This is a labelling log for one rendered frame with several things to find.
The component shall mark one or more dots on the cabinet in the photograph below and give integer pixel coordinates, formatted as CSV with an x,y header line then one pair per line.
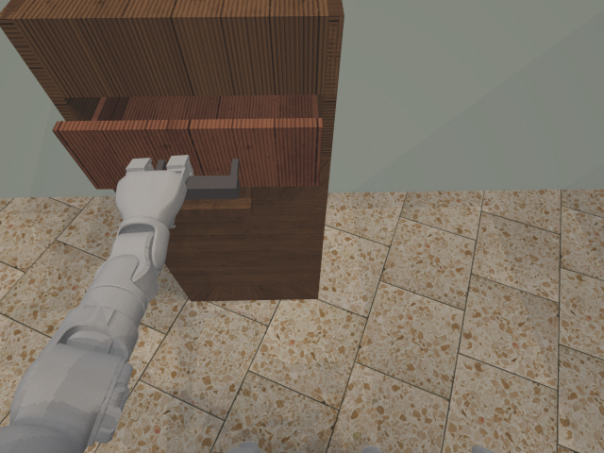
x,y
82,50

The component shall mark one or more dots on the robot left upper arm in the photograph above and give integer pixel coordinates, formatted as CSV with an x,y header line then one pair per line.
x,y
76,398

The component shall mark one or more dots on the robot left shin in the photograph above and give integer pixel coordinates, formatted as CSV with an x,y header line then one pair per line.
x,y
249,444

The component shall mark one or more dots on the drawer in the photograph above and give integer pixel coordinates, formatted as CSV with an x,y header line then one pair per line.
x,y
277,138

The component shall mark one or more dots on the handle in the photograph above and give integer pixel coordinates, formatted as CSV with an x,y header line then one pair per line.
x,y
211,187
217,207

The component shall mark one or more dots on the robot left hand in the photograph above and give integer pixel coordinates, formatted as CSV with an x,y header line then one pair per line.
x,y
159,195

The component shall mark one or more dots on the robot left forearm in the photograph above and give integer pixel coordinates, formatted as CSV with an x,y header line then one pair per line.
x,y
107,318

